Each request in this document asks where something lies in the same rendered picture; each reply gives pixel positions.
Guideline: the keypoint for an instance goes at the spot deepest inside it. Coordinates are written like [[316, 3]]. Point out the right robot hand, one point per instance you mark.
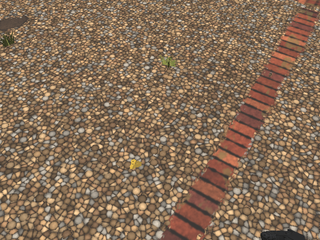
[[281, 235]]

